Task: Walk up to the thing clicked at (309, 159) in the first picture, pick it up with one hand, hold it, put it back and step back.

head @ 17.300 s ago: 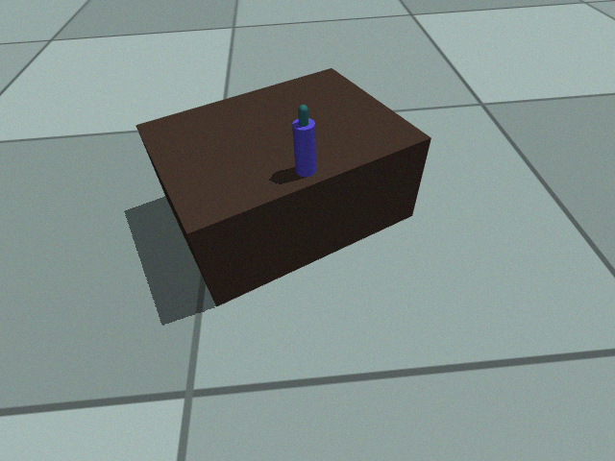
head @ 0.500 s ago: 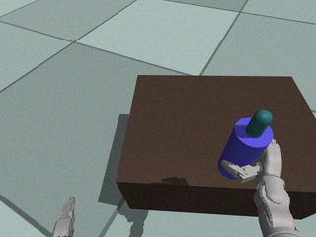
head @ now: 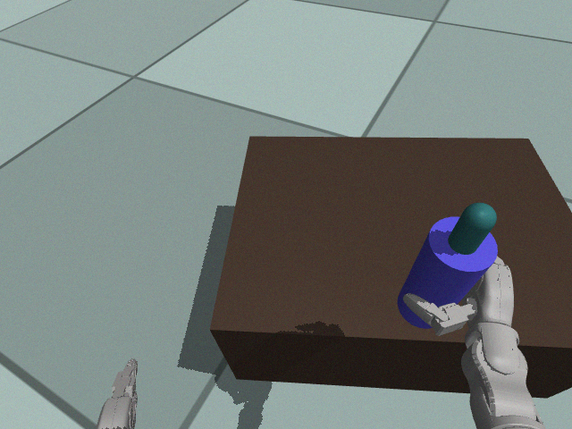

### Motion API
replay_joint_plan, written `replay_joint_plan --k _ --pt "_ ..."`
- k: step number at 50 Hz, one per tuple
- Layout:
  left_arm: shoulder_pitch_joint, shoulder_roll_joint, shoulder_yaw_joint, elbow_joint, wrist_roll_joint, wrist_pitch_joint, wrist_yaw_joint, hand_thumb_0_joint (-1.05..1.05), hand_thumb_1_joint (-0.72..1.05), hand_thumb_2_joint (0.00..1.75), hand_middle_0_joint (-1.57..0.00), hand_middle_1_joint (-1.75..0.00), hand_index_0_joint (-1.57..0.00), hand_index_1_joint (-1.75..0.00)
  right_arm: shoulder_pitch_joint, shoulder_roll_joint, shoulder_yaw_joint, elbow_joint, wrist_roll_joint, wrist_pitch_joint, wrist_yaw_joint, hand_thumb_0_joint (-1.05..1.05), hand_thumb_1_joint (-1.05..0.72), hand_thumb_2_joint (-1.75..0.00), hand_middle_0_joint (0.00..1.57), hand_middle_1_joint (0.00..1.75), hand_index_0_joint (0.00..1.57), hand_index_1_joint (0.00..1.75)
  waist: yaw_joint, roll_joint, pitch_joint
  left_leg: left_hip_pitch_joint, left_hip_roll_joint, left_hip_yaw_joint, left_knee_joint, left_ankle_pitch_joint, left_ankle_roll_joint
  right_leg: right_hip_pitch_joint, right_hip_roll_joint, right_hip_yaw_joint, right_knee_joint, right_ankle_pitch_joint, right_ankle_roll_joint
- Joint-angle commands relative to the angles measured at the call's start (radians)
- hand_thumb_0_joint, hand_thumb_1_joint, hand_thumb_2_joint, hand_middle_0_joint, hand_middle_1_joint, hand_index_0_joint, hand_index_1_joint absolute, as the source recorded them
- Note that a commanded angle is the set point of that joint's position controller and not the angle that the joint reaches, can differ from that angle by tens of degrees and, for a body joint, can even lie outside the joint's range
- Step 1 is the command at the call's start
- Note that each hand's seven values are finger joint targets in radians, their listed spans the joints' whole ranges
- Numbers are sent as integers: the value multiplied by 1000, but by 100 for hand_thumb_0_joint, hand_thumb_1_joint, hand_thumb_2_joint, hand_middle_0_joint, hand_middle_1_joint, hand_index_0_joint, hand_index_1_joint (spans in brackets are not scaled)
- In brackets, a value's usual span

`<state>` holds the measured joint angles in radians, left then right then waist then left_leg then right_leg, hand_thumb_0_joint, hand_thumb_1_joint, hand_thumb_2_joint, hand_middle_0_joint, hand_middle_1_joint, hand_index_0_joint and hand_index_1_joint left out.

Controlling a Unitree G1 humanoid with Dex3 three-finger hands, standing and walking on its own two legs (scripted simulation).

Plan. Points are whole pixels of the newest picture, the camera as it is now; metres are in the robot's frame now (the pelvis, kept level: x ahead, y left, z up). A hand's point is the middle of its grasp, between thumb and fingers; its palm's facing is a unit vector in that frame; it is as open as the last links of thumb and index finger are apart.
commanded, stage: hold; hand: right
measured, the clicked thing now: (445, 268) +0.32 -0.17 +0.08
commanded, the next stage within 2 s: crouch in 0.72 s
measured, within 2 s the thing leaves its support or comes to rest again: neither
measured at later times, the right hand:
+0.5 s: hand (437, 283) +0.32 -0.17 +0.04, palm faces +0.22 +0.97 -0.01, open 10.4 cm
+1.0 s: hand (436, 283) +0.33 -0.17 +0.03, palm faces +0.22 +0.98 -0.01, open 10.4 cm
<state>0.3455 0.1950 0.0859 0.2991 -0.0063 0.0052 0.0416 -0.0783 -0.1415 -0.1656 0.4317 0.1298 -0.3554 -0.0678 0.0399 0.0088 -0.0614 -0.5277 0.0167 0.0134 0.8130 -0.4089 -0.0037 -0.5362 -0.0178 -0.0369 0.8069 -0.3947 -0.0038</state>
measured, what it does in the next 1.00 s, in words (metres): stands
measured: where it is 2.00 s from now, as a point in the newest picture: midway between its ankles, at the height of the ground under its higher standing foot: outside the picture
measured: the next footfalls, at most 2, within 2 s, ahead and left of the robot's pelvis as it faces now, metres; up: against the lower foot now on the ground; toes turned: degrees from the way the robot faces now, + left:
none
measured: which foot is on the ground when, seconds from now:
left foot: down 0.00-1.00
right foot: down 0.00-1.00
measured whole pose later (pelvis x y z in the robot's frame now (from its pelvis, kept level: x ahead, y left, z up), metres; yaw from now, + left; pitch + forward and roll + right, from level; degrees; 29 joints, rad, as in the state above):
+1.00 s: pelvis +0.00 +0.00 +0.00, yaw +0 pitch +7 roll +0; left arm 0.34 0.19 0.07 0.29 0.00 0.00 0.04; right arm -0.11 -0.15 -0.18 0.49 0.13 -0.38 -0.05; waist 0.05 0.02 -0.06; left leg -0.55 0.01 0.02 0.83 -0.41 0.00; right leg -0.56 -0.02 -0.03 0.82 -0.39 0.00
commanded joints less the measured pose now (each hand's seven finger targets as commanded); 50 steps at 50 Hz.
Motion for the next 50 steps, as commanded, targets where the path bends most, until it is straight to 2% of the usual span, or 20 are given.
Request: replay_joint_plan --k 1,5,8,9,11,13,14,18,21,23,27,28,30,32,34,39,43,46,47,50 --pt "-35 167 95 -188 3 -57 10 0 -55 5 -5 -6 -6 -6 -334 -110 -19 -283 8 -106 5 0 -10 -137 125 147 132 147 18 10 -285 88 -17 -2 -104 309 -1 163 8 26 -91 259 -12" --pt "-12 177 109 -153 4 -58 12 0 -54 5 -5 -6 -5 -6 -320 -154 -67 -294 9 -117 -4 0 -9 -134 124 145 130 145 -5 -11 -281 90 -18 0 -98 295 0 155 9 26 -95 255 -10" --pt "-44 139 63 -222 5 -66 8 0 -55 5 -5 -6 -5 -6 -309 -112 -21 -360 8 -124 -5 0 -6 -135 123 146 130 146 -12 -44 -350 124 -21 2 -92 323 3 197 8 29 -96 295 -3" --pt "-13 92 21 -178 4 -62 3 0 -54 5 -5 -6 -5 -6 -302 -93 -4 -347 11 -124 -4 0 -7 -135 124 146 131 146 -13 -20 -288 113 -21 2 -99 312 2 167 10 25 -97 276 -6" --pt "-43 95 20 -159 2 -60 3 0 -55 5 -5 -6 -5 -6 -283 -101 -14 -269 8 -114 0 0 -9 -136 124 146 131 146 -11 -20 -240 89 -16 -9 -101 301 0 122 13 18 -90 249 -9" --pt "-70 153 75 -199 9 -64 12 0 -55 6 -5 -6 -5 -6 -351 -144 -50 -334 4 -121 -9 0 -10 -137 125 148 132 148 1 -33 -317 105 -18 -9 -96 322 0 158 9 19 -85 271 -9" --pt "-26 183 107 -159 8 -54 15 0 -55 5 -5 -6 -5 -6 -280 -141 -46 -289 1 -110 -8 0 -10 -138 126 148 133 148 6 -15 -279 95 -19 -8 -102 307 0 152 9 21 -92 253 -11" --pt "-1 133 70 -132 3 -50 10 0 -54 5 -5 -6 -6 -6 -289 -108 -27 -295 9 -104 -7 0 -12 -137 126 148 133 148 2 -29 -243 91 -16 -4 -109 297 1 144 10 20 -102 243 -10" --pt "-58 171 99 -196 1 -57 16 0 -54 5 -5 -6 -5 -5 -340 -105 -21 -278 13 -104 -4 0 -8 -135 125 146 131 146 30 42 -254 82 -21 0 -116 276 -4 148 5 25 -97 220 -16" --pt "-48 123 54 -177 3 -60 12 0 -55 5 -5 -6 -5 -6 -335 -97 -22 -255 10 -110 -1 0 -7 -135 124 146 130 146 15 41 -240 85 -16 -5 -115 271 -5 125 9 22 -91 209 -18" --pt "-45 166 83 -213 3 -63 14 0 -54 5 -5 -6 -5 -5 -307 -128 -36 -292 5 -116 4 0 -7 -133 122 143 128 143 -4 -17 -307 98 -16 -5 -104 268 2 158 10 23 -100 222 -9" --pt "-24 109 28 -178 5 -61 8 0 -54 5 -5 -6 -5 -5 -328 -109 -9 -314 4 -121 8 0 -8 -134 123 144 129 144 -11 -23 -282 93 -17 -5 -103 272 3 156 9 20 -100 227 -8" --pt "-15 156 88 -163 4 -60 13 0 -54 4 -5 -6 -6 -5 -339 -127 -23 -336 7 -121 5 0 -8 -135 123 145 130 145 -1 -67 -307 77 -17 -7 -96 280 6 172 9 22 -99 238 -4" --pt "-7 143 66 -145 8 -62 8 0 -54 5 -5 -6 -5 -6 -308 -97 -8 -302 9 -113 3 0 -7 -136 124 147 131 147 1 -57 -281 60 -20 -1 -89 289 6 164 5 26 -98 258 -2" --pt "-22 134 58 -154 5 -59 7 0 -54 5 -5 -6 -6 -5 -315 -135 -47 -311 7 -117 -4 0 -9 -138 126 149 133 149 -10 -38 -297 83 -19 -2 -87 326 4 165 6 25 -86 294 -5" --pt "-44 187 106 -190 5 -56 19 0 -54 5 -5 -6 -6 -5 -324 -157 -68 -321 12 -117 -17 0 -12 -136 125 146 132 146 -2 -2 -309 118 -21 0 -93 341 0 180 4 30 -96 305 -7" --pt "-42 82 8 -176 -2 -55 8 0 -52 5 -4 -6 -5 -5 -305 -89 1 -272 12 -107 4 0 -5 -135 127 148 133 148 1 8 -225 93 -18 -6 -120 266 1 130 9 19 -108 214 -13" --pt "-41 92 18 -144 5 -58 8 0 -53 5 -4 -5 -5 -5 -333 -112 -32 -215 6 -110 16 0 -3 -136 127 148 133 148 8 -3 -215 59 -12 -15 -105 283 -3 100 11 13 -83 218 -16" --pt "-44 156 71 -186 5 -63 13 0 -53 4 -4 -5 -5 -5 -314 -120 -48 -146 3 -105 20 0 -3 -137 127 149 134 149 35 24 -233 48 -15 -14 -98 296 -5 113 7 17 -78 229 -18" --pt "-12 190 106 -172 12 -62 14 0 -53 4 -4 -5 -5 -4 -369 -169 -109 -106 7 -124 14 0 -5 -135 126 148 133 148 38 41 -216 19 -15 -15 -93 235 -6 75 7 25 -69 167 -20"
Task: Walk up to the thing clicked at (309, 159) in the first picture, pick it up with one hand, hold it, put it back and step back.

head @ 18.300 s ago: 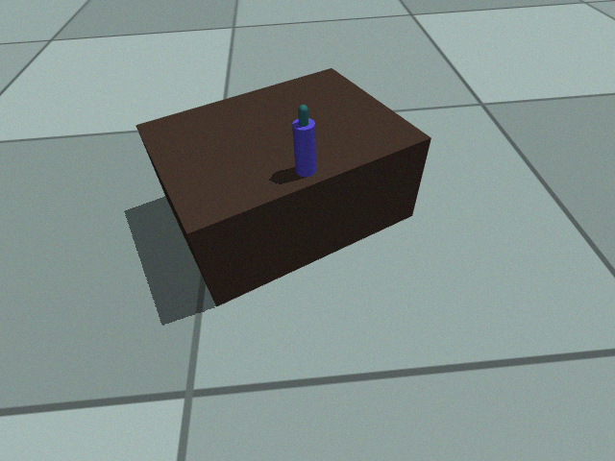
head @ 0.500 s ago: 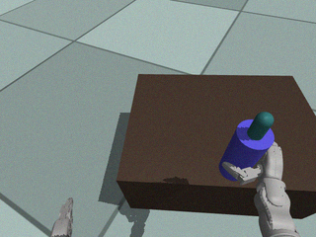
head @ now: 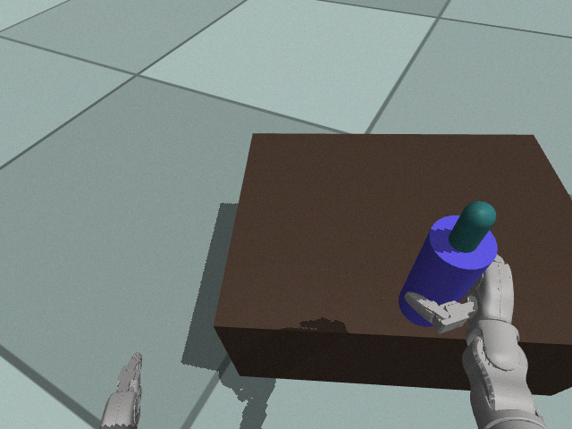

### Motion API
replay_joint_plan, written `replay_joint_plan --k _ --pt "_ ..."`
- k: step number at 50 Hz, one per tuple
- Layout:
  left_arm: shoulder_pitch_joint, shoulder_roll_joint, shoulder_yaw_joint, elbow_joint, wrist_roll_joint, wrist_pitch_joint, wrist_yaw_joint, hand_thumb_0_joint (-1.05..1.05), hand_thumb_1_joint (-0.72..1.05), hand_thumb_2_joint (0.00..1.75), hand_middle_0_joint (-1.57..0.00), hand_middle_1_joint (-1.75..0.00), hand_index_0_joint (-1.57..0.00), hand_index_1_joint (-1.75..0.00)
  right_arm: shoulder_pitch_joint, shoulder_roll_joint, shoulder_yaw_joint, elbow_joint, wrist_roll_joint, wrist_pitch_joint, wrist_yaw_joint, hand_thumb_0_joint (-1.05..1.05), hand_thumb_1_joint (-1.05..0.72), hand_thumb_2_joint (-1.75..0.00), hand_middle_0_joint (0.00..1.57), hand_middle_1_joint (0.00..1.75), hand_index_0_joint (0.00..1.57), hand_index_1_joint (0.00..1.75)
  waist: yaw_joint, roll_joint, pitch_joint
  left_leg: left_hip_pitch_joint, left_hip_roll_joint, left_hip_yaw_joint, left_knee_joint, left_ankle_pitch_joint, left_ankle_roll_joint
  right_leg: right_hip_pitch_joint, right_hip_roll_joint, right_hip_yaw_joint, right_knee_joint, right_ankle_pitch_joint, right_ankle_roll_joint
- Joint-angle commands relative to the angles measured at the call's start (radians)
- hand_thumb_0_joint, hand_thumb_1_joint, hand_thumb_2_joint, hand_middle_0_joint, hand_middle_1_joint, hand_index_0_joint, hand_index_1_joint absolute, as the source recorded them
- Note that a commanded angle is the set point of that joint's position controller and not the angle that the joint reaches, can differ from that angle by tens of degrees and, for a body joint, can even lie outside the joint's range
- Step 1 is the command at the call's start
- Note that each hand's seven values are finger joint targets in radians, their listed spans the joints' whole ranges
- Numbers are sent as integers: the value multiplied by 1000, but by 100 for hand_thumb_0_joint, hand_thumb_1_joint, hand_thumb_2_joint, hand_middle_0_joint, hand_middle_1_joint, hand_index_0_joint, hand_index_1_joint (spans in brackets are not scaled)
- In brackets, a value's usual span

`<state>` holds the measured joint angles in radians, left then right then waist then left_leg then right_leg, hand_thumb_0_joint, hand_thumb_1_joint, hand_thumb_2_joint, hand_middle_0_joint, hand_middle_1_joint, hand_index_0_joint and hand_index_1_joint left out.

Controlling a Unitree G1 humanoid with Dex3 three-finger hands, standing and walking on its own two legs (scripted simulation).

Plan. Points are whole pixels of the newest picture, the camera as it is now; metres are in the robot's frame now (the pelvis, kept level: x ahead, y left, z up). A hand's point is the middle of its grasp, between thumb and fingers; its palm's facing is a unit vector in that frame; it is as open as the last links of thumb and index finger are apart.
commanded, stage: crouch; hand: right
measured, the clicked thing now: (446, 266) +0.33 -0.17 +0.07
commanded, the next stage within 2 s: lower in 0.96 s
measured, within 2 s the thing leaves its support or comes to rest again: rests again in 2.00 s
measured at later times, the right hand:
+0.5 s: hand (432, 268) +0.41 -0.21 -0.07, palm faces +0.26 +0.97 +0.00, open 10.4 cm
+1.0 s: hand (428, 273) +0.43 -0.22 -0.12, palm faces +0.26 +0.97 +0.00, open 10.4 cm
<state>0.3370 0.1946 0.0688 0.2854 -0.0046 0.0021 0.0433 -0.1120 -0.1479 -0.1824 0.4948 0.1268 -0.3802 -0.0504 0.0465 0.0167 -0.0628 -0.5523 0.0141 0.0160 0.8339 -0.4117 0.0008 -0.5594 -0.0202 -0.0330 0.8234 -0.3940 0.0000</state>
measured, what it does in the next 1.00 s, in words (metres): lowers itself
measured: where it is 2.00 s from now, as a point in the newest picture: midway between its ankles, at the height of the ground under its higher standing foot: outside the picture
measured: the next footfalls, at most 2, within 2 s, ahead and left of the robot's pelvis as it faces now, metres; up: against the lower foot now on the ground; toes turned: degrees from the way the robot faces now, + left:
none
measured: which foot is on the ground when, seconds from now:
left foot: down 0.00-1.00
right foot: down 0.00-1.00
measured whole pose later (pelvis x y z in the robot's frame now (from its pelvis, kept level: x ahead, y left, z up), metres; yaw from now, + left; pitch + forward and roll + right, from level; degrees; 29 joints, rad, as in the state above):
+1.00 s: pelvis -0.02 -0.01 -0.09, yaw +2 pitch +25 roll +4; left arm 0.41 0.25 0.07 -0.10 0.10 -0.04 -0.04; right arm -0.56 -0.42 -0.53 1.08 0.03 -0.63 0.03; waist 0.24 0.03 -0.15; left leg -1.19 -0.02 0.06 1.29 -0.54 0.00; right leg -1.24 -0.06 0.03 1.35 -0.56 0.00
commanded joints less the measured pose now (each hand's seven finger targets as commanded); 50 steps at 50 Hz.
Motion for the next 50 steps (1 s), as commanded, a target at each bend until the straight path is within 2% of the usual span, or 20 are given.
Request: replay_joint_plan --k 1,3,4,5,7,11,13,14,16,18,20,22,25,28,32,35,39,42,46,50 --pt "-2 183 128 -158 10 -61 10 0 -52 4 -4 -5 -5 -4 -366 -166 -98 -149 9 -112 -2 0 -4 -134 126 147 133 147 42 21 -212 23 -12 -21 -106 231 -10 93 8 22 -79 159 -23" --pt "-5 158 111 -127 15 -68 0 0 -52 4 -4 -5 -5 -4 -426 -180 -117 -113 12 -145 -1 0 -3 -134 126 147 132 147 42 18 -193 -28 -12 -24 -77 200 -7 42 8 27 -50 130 -24" --pt "-23 178 135 -161 19 -75 1 0 -52 4 -4 -5 -5 -4 -487 -224 -148 -123 8 -164 1 0 0 -133 124 146 131 146 50 13 -259 -25 -9 -34 -61 224 -10 35 10 26 -17 150 -25" --pt "3 129 90 -128 22 -75 -7 0 -53 4 -4 -5 -5 -5 -477 -211 -137 -70 3 -176 5 0 0 -133 124 146 131 146 48 26 -235 -43 -7 -46 -56 202 -11 -7 12 25 6 125 -28" --pt "-71 136 88 -259 32 -96 -8 0 -53 4 -5 -5 -5 -5 -588 -252 -162 -138 -7 -217 2 0 7 -134 123 146 130 146 45 -7 -399 -19 -6 -59 -19 230 -12 10 13 28 51 150 -23" --pt "-24 112 38 -278 47 -103 -18 0 -54 6 -5 -6 -5 -6 -606 -224 -138 44 -20 -253 20 0 1 -135 124 147 132 147 65 -79 -453 -120 -24 -36 58 264 -5 -3 9 37 106 203 -12" --pt "8 183 97 -305 59 -103 -15 0 -54 6 -5 -6 -5 -5 -679 -352 -216 9 -32 -273 17 0 0 -136 126 149 133 149 66 -130 -547 -123 -26 -33 85 286 -3 15 7 40 129 237 -8" --pt "28 168 69 -323 62 -99 -20 0 -54 6 -5 -6 -5 -5 -696 -351 -203 41 -41 -272 22 0 0 -139 128 152 136 152 72 -158 -554 -145 -29 -32 92 279 0 29 4 40 133 248 -6" --pt "65 172 85 -299 67 -93 -26 0 -54 6 -5 -6 -5 -5 -682 -288 -195 175 -35 -273 29 0 -3 -141 131 154 138 154 102 -137 -462 -214 -35 -19 103 231 1 -47 1 48 149 205 -7" --pt "56 200 99 -338 69 -96 -31 0 -53 5 -5 -6 -5 -5 -716 -377 -259 151 -32 -293 26 0 -6 -141 131 154 138 154 88 -163 -519 -222 -38 -12 130 232 4 -40 -3 56 161 225 -2" --pt "49 246 142 -411 72 -98 -32 0 -53 5 -5 -6 -6 -5 -743 -361 -251 209 -38 -295 28 0 -9 -143 134 156 141 156 123 -112 -534 -228 -47 1 137 220 4 -50 -10 63 175 206 -5" --pt "89 196 96 -359 75 -91 -46 0 -53 5 -5 -6 -6 -5 -707 -317 -241 312 -38 -297 32 0 -8 -140 131 152 137 153 111 -110 -416 -299 -51 12 160 157 10 -142 -12 73 173 151 1" --pt "48 208 105 -451 82 -100 -50 0 -53 5 -5 -6 -6 -5 -779 -398 -289 279 -55 -327 39 0 -10 -137 129 149 135 149 114 -126 -527 -297 -52 14 198 181 12 -127 -16 81 212 191 0" --pt "65 217 105 -497 88 -97 -55 0 -53 5 -5 -6 -6 -5 -775 -397 -300 297 -58 -338 46 0 -10 -136 128 148 134 148 120 -149 -601 -301 -55 17 229 232 12 -95 -21 83 256 290 0" --pt "103 252 146 -489 92 -86 -60 0 -52 4 -5 -6 -6 -5 -805 -447 -335 310 -64 -346 52 0 -12 -134 128 146 134 147 134 -187 -609 -350 -60 22 259 231 18 -113 -21 89 282 309 5" --pt "103 217 118 -500 100 -85 -68 0 -52 4 -5 -6 -6 -5 -821 -421 -319 311 -73 -358 55 0 -12 -135 129 147 134 147 149 -210 -587 -393 -62 24 277 197 22 -151 -24 89 300 261 7" --pt "90 269 165 -569 99 -91 -64 0 -53 5 -5 -6 -5 -5 -835 -491 -358 280 -83 -365 58 0 -11 -133 127 145 133 145 166 -210 -643 -366 -61 21 278 206 18 -160 -24 87 328 233 -2" --pt "151 232 136 -500 102 -85 -66 0 -52 5 -5 -6 -5 -5 -839 -447 -332 332 -76 -359 69 0 -12 -136 129 148 135 148 188 -245 -593 -440 -66 29 300 211 22 -170 -26 92 349 271 1" --pt "106 208 100 -549 101 -93 -70 0 -53 5 -5 -6 -5 -5 -864 -499 -351 313 -83 -360 80 0 -14 -135 129 147 135 148 168 -257 -615 -440 -61 21 316 190 23 -225 -22 90 371 215 0" --pt "111 280 159 -598 103 -94 -62 0 -53 5 -5 -6 -5 -5 -843 -548 -389 334 -85 -359 88 0 -14 -134 128 146 134 146 181 -283 -648 -459 -66 36 337 178 31 -194 -26 106 368 231 8"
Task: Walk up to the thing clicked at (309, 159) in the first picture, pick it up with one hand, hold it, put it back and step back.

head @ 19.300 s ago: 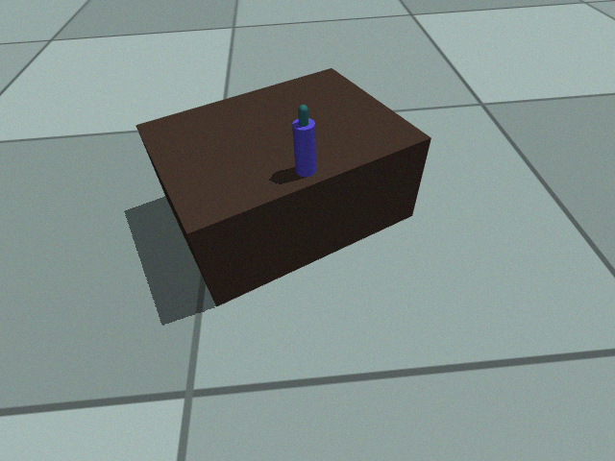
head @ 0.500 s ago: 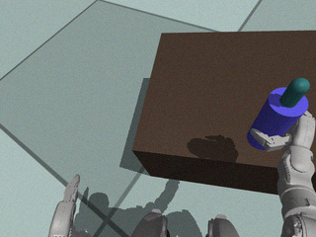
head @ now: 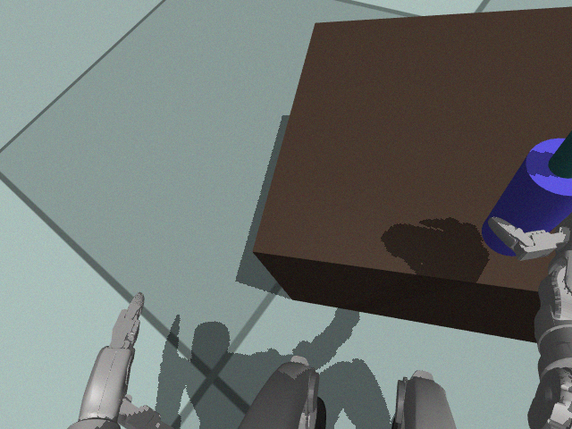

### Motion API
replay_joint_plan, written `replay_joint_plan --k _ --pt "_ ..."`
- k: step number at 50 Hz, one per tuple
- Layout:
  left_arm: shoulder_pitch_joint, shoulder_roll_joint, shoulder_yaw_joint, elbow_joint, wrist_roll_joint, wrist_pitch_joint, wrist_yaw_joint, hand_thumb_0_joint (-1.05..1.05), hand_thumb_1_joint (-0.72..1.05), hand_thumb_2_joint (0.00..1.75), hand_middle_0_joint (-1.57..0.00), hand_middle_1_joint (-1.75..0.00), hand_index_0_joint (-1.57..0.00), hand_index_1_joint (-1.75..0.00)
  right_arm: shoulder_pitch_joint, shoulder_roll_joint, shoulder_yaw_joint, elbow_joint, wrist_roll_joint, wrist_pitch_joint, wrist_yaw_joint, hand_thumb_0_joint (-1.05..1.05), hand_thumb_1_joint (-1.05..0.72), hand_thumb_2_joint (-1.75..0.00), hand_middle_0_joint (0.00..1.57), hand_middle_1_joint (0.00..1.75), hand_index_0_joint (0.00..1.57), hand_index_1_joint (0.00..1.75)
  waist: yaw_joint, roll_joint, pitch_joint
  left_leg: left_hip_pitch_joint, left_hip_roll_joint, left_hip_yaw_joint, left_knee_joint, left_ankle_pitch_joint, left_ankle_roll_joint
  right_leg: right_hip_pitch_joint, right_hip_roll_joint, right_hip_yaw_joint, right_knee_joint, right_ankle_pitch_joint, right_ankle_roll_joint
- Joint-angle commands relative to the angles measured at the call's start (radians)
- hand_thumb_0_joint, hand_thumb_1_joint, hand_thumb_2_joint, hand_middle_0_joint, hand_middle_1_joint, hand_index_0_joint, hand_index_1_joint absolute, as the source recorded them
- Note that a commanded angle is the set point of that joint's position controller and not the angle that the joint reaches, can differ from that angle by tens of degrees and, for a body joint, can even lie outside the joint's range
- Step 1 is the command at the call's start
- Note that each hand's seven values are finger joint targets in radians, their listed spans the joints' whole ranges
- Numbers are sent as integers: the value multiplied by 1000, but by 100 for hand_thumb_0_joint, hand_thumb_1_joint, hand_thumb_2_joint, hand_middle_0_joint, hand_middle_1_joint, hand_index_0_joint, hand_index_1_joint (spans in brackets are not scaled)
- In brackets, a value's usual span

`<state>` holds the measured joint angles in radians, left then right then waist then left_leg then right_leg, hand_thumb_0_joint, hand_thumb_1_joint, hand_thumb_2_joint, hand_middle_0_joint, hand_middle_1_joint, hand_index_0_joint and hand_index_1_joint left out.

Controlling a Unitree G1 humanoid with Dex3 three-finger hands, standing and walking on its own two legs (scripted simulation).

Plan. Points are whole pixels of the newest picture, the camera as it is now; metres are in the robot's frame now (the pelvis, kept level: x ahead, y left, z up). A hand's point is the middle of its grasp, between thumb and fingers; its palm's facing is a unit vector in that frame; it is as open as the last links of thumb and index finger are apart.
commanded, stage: lower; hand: right
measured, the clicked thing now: (541, 194) +0.44 -0.22 +0.01
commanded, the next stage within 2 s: loosen in 1.16 s
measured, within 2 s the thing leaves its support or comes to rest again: rests again in 1.00 s
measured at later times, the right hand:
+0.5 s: hand (518, 228) +0.45 -0.23 -0.10, palm faces +0.29 +0.96 +0.01, open 10.4 cm
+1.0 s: hand (511, 235) +0.45 -0.23 -0.13, palm faces +0.28 +0.96 +0.01, open 10.4 cm
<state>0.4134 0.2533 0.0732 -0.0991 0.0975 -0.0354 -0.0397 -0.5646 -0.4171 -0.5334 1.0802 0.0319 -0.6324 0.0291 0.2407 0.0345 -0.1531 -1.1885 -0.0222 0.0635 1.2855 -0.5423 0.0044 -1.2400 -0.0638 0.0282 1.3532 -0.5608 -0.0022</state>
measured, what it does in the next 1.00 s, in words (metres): lowers itself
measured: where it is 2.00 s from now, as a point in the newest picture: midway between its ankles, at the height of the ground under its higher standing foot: outside the picture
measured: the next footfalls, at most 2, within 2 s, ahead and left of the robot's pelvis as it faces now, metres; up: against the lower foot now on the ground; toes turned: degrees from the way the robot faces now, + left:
none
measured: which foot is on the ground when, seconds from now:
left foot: down 0.00-1.00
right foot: down 0.00-1.00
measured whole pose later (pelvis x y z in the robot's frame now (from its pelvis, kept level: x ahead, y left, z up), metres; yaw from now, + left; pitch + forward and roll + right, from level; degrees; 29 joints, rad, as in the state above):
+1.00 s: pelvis -0.02 +0.00 -0.07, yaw +2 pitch +30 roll +6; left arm 0.48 0.32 0.13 -0.40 0.10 -0.10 -0.07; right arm -0.61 -0.55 -0.67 1.13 0.00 -0.66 0.08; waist 0.34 0.05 -0.14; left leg -1.48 -0.04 0.10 1.54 -0.59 0.02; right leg -1.54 -0.08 0.07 1.62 -0.62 0.01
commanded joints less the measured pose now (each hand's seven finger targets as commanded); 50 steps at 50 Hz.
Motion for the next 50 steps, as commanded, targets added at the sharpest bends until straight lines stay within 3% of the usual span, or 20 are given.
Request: replay_joint_plan --k 1,5,6,8,9,12,14,19,22,24,26,27,30,33,35,38,43,46,48,50 --pt "47 233 167 -213 1 -52 21 0 -52 5 -5 -6 -6 -5 -389 -284 -45 -257 10 -102 10 0 -14 -136 129 148 135 148 -6 -307 -558 167 -32 -7 -113 304 27 496 14 50 -166 408 10" --pt "76 179 122 -213 -3 -57 14 0 -54 5 -5 -5 -5 -5 -401 -231 -32 -201 28 -86 24 0 -12 -138 130 150 136 150 15 -256 -502 172 -30 -17 -114 315 21 392 21 45 -130 363 -3" --pt "68 162 99 -206 -4 -58 9 0 -54 5 -5 -5 -5 -5 -381 -243 -39 -173 26 -87 26 0 -12 -139 130 151 136 151 -7 -249 -483 165 -29 -24 -109 295 21 351 24 41 -124 329 -4" --pt "38 156 83 -270 -3 -68 8 0 -54 5 -5 -5 -5 -5 -378 -237 -37 -140 17 -96 30 0 -10 -138 129 149 135 150 7 -206 -482 172 -29 -30 -96 289 18 298 22 43 -101 301 -9" --pt "41 164 89 -296 -2 -69 10 0 -54 5 -5 -5 -5 -5 -394 -250 -45 -145 11 -104 31 0 -12 -135 127 147 133 147 24 -195 -498 174 -28 -28 -84 291 19 295 20 45 -90 301 -7" --pt "78 213 144 -291 -3 -71 14 0 -54 5 -5 -5 -5 -5 -386 -332 -92 -137 5 -116 33 0 -13 -132 124 143 130 143 25 -234 -499 169 -24 -45 -76 284 18 268 22 38 -64 286 -9" --pt "88 223 166 -284 -3 -74 12 0 -54 5 -5 -5 -5 -5 -395 -343 -101 -146 8 -120 37 0 -13 -133 125 144 130 144 33 -268 -512 135 -25 -47 -61 279 19 278 22 39 -45 295 -8" --pt "111 179 115 -334 0 -89 1 0 -55 6 -5 -5 -5 -5 -425 -349 -108 -210 7 -143 45 0 -9 -134 125 145 131 145 26 -329 -576 92 -33 -35 -23 272 24 308 18 47 -18 323 -3" --pt "104 210 152 -348 3 -94 8 0 -55 7 -5 -5 -4 -5 -423 -394 -119 -242 -6 -144 50 0 -9 -131 122 142 128 142 33 -363 -600 86 -31 -43 -9 275 22 310 15 46 6 324 1" --pt "113 207 152 -327 4 -95 7 0 -55 7 -5 -5 -4 -5 -403 -370 -108 -230 1 -140 57 0 -9 -132 123 143 129 143 29 -401 -581 25 -36 -28 11 254 29 326 14 50 4 329 6" --pt "95 249 188 -405 3 -103 11 0 -56 7 -5 -5 -4 -6 -412 -401 -131 -278 1 -136 50 0 -9 -134 124 145 130 145 38 -390 -643 49 -38 -27 7 267 26 355 9 58 12 341 4" --pt "106 242 179 -388 6 -100 8 0 -56 7 -5 -5 -4 -6 -403 -357 -108 -241 1 -130 52 0 -9 -137 126 148 133 148 44 -393 -621 34 -40 -20 15 263 27 350 9 59 11 342 6" --pt "119 224 170 -361 2 -97 4 0 -56 7 -5 -5 -4 -6 -368 -331 -105 -208 7 -125 52 0 -11 -136 126 147 132 147 42 -389 -556 -22 -46 2 38 252 32 330 4 70 9 365 10" --pt "113 223 170 -382 4 -99 -1 0 -57 7 -5 -5 -4 -6 -379 -346 -109 -211 -3 -127 46 0 -9 -137 127 148 133 148 42 -366 -560 -18 -46 0 51 256 31 292 7 68 26 345 7" --pt "120 238 184 -432 2 -105 -1 0 -56 7 -5 -5 -4 -5 -382 -348 -115 -207 -3 -129 47 0 -10 -137 127 148 133 148 63 -348 -584 -3 -45 -1 50 276 27 302 5 69 43 360 3" --pt "130 246 204 -394 -4 -101 -3 0 -56 7 -5 -5 -4 -5 -372 -357 -116 -157 -7 -128 47 0 -13 -136 127 147 133 147 64 -354 -508 -48 -44 3 62 223 32 245 10 68 34 293 5" --pt "121 261 223 -464 -6 -112 -6 0 -56 7 -5 -5 -4 -5 -395 -376 -134 -190 -10 -133 44 0 -13 -136 127 147 133 147 77 -358 -559 -44 -43 -3 67 225 28 268 7 67 55 291 2" --pt "143 225 193 -423 -8 -115 -10 0 -56 7 -5 -4 -4 -5 -397 -402 -143 -178 -13 -135 50 0 -10 -134 125 146 131 146 61 -362 -515 -53 -41 -12 74 207 28 194 12 59 68 247 1" --pt "122 249 214 -481 -9 -122 -7 0 -56 7 -5 -5 -4 -5 -398 -440 -162 -212 -18 -135 51 0 -7 -133 123 144 129 144 59 -377 -583 -31 -40 -18 81 221 27 217 11 59 78 264 2" --pt "123 271 232 -510 -9 -123 -4 0 -56 7 -5 -5 -4 -5 -402 -423 -153 -204 -19 -129 56 0 -9 -133 123 144 129 144 74 -382 -596 -49 -41 -13 87 208 29 245 9 64 79 267 5"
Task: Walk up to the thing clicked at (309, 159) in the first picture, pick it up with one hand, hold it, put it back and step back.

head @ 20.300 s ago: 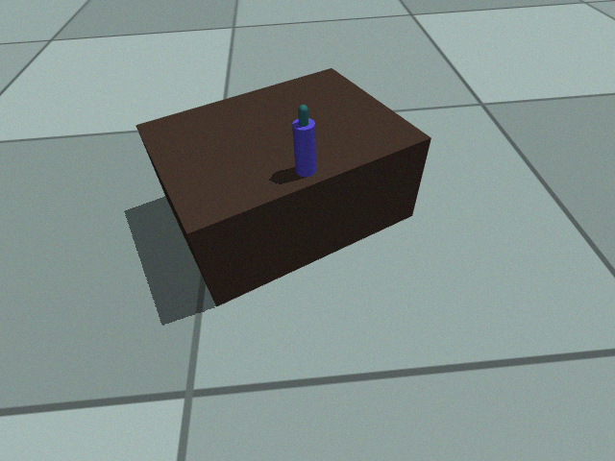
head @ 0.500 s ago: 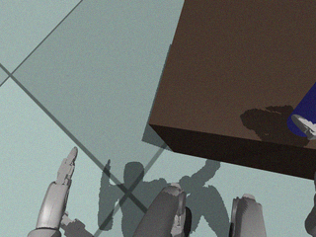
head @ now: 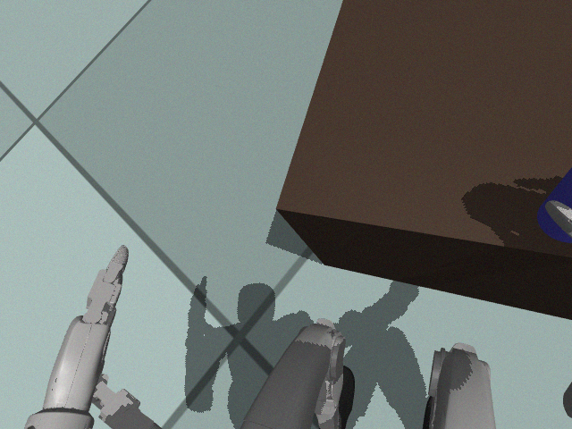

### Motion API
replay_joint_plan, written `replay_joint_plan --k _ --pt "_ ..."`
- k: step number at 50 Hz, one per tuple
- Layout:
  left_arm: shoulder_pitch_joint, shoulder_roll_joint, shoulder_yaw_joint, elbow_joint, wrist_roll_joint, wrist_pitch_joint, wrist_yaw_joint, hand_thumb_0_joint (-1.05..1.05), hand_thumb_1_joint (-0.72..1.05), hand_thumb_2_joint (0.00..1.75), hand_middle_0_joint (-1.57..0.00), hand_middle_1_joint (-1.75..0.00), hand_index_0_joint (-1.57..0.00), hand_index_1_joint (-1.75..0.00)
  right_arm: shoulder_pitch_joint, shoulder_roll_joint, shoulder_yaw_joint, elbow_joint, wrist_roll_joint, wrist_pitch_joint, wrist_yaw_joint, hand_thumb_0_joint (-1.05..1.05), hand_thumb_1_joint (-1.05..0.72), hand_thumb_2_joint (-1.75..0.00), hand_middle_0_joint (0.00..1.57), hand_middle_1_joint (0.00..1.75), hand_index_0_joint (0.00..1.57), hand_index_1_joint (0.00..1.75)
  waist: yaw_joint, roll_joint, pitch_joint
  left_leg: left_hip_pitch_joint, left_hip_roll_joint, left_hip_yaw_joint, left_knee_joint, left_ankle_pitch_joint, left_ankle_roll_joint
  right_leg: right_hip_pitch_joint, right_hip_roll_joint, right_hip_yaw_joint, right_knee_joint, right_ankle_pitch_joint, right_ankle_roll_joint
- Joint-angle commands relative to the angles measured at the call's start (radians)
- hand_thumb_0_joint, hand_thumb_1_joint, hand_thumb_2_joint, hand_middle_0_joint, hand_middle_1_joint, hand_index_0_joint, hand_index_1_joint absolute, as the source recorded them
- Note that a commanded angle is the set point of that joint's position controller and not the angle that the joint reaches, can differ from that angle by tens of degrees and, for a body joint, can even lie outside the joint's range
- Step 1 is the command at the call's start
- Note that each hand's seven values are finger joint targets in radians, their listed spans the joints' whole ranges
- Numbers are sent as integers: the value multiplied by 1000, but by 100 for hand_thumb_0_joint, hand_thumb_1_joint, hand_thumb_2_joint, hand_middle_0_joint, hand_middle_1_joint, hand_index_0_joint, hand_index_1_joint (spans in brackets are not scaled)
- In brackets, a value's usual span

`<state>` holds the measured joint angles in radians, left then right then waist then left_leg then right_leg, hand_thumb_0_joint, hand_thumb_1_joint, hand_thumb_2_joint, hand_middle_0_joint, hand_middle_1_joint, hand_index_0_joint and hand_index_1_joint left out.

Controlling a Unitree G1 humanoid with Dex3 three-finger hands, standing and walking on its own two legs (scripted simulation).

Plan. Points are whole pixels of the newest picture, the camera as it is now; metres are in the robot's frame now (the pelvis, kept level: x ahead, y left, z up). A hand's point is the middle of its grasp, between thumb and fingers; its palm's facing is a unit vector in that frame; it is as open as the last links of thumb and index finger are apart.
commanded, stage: lower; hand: right
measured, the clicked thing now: out of the picture +0.47 -0.25 -0.02
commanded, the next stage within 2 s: loosen in 0.16 s
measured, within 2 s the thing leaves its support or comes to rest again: neither
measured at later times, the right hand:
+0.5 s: hand out of the picture +0.47 -0.26 -0.07, palm faces +0.31 +0.95 +0.02, open 10.2 cm
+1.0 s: hand out of the picture +0.47 -0.26 -0.07, palm faces +0.31 +0.95 +0.01, open 13.9 cm
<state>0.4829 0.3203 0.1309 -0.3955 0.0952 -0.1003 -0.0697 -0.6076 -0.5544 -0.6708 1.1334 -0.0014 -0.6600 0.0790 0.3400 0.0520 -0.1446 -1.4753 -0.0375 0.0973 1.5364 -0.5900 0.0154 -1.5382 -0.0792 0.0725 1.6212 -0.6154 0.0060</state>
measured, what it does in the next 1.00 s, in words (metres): stands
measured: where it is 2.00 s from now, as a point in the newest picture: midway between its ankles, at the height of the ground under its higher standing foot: outside the picture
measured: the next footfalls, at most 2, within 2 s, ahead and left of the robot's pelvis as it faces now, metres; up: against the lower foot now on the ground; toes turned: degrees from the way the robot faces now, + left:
none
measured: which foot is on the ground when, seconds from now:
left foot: down 0.00-1.00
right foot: down 0.00-1.00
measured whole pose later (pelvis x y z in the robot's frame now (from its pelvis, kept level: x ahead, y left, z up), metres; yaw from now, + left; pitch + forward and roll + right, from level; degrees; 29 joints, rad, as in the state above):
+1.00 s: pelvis -0.01 +0.00 -0.02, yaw +0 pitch +31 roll +6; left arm 0.52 0.35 0.17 -0.48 0.07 -0.12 -0.08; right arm -0.63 -0.57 -0.67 1.09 0.00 -0.63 0.08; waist 0.35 0.05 -0.16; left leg -1.54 -0.03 0.10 1.60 -0.60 0.01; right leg -1.60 -0.07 0.07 1.68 -0.62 0.00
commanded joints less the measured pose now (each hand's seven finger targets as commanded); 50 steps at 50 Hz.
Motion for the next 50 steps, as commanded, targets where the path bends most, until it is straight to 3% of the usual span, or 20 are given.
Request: replay_joint_plan --k 1,3,6,7,9,11,12,14,16,18,24,26,28,29,31,32,45,47,49,50 --pt "68 192 166 -188 -6 -56 25 0 -56 7 -5 -5 -4 -6 -360 -261 -2 -251 19 -100 9 0 -10 -133 123 143 129 143 -18 -408 -572 220 -27 -42 -164 240 21 527 25 19 -195 300 -2" --pt "71 196 178 -167 -11 -58 26 0 -56 7 -5 -5 -4 -5 -364 -301 -27 -250 21 -97 3 0 -9 -133 124 145 130 145 -33 -411 -570 220 -29 -46 -164 232 20 503 28 20 -195 280 -4" --pt "60 205 184 -209 -5 -65 26 0 -56 7 -5 -5 -4 -5 -367 -286 -15 -274 16 -95 0 0 -11 -133 124 144 130 144 -21 -411 -602 221 -30 -49 -159 254 16 526 21 21 -174 307 -5" --pt "77 187 170 -183 -6 -65 24 0 -57 7 -5 -4 -4 -5 -351 -260 -3 -237 19 -91 3 0 -9 -133 124 144 130 144 -13 -404 -564 211 -31 -49 -156 259 15 500 21 19 -166 308 -7" --pt "75 176 161 -172 -9 -67 23 0 -57 7 -5 -4 -4 -5 -362 -292 -12 -250 13 -94 2 0 -11 -130 122 141 127 141 -29 -414 -552 200 -29 -52 -149 245 16 478 23 16 -162 289 -5" --pt "70 201 186 -204 -12 -71 25 0 -57 7 -5 -4 -4 -5 -349 -277 -6 -230 11 -90 6 0 -11 -129 121 140 127 140 5 -390 -540 200 -29 -49 -152 243 13 471 21 20 -157 279 -8" --pt "65 205 182 -221 -10 -71 24 0 -57 7 -5 -4 -4 -6 -343 -288 -21 -224 11 -87 3 0 -12 -129 120 139 126 139 -6 -374 -551 199 -28 -45 -143 238 15 458 24 22 -157 270 -7" --pt "83 172 151 -217 -12 -69 19 0 -56 6 -6 -5 -5 -6 -339 -258 -4 -188 12 -83 5 0 -10 -130 125 142 131 142 -4 -361 -515 181 -32 -46 -139 226 15 423 24 20 -153 248 -10" --pt "78 195 177 -228 -16 -69 22 0 -52 4 -6 -5 -6 -5 -337 -297 -27 -223 11 -86 4 0 -5 -114 118 126 122 126 -14 -377 -530 195 -28 -47 -139 214 17 426 26 18 -165 232 -7" --pt "86 205 186 -243 -18 -71 22 0 -52 3 -6 -6 -7 -5 -348 -290 -15 -219 8 -76 7 0 -1 -98 112 112 116 112 -1 -372 -538 183 -28 -43 -137 201 17 434 27 21 -166 219 -7" --pt "78 201 194 -245 -24 -75 22 0 -52 4 -6 -6 -6 -5 -354 -276 -1 -220 6 -62 4 0 24 -60 102 86 105 86 1 -361 -512 165 -28 -44 -139 152 16 402 28 21 -174 147 -9" --pt "91 190 188 -234 -23 -76 21 0 -53 4 -6 -6 -6 -5 -346 -267 1 -222 8 -58 3 0 31 -50 99 78 101 78 -7 -364 -519 167 -30 -44 -138 169 15 407 27 18 -168 166 -10" --pt "101 197 187 -239 -24 -79 23 0 -55 6 -6 -5 -5 -5 -365 -281 -3 -236 6 -55 4 0 41 -48 85 71 87 71 -1 -370 -536 170 -29 -37 -130 182 17 421 29 21 -168 185 -7" --pt "89 192 184 -234 -23 -78 22 0 -55 6 -6 -5 -5 -6 -338 -274 2 -218 2 -51 3 0 44 -44 82 67 85 67 -18 -380 -522 154 -30 -33 -124 174 19 425 28 20 -175 186 -5" --pt "96 191 183 -235 -27 -76 21 0 -55 6 -6 -5 -5 -6 -332 -239 16 -199 7 -44 7 0 46 -40 78 62 80 62 -5 -370 -493 143 -30 -28 -125 156 21 415 30 23 -185 159 -4" --pt "82 200 192 -245 -27 -78 23 0 -55 6 -5 -5 -5 -6 -341 -264 7 -218 5 -46 4 0 47 -37 76 60 78 60 -15 -379 -508 146 -28 -27 -120 159 22 420 28 26 -187 167 -3" --pt "113 188 194 -236 -28 -74 18 0 -56 6 -5 -5 -5 -6 -328 -225 24 -223 7 -33 1 0 45 -29 47 41 49 41 -5 -367 -522 154 -28 -28 -121 223 17 447 27 21 -160 250 -9" --pt "96 217 213 -249 -29 -75 21 0 -54 5 -6 -5 -5 -6 -331 -251 7 -230 6 -35 -4 0 34 -36 37 40 39 40 -6 -363 -525 147 -29 -21 -111 212 20 444 28 26 -169 245 -5" --pt "85 255 256 -259 -32 -73 26 0 -54 5 -6 -5 -5 -5 -346 -322 -25 -270 0 -35 -12 0 34 -38 36 41 38 41 -13 -375 -566 183 -28 -30 -131 220 17 469 28 23 -172 244 -8" --pt "88 250 250 -267 -33 -71 26 0 -54 5 -6 -5 -5 -6 -335 -332 -37 -277 -2 -32 -13 0 33 -37 35 39 36 39 -16 -367 -569 193 -28 -29 -135 215 16 473 29 21 -177 237 -7"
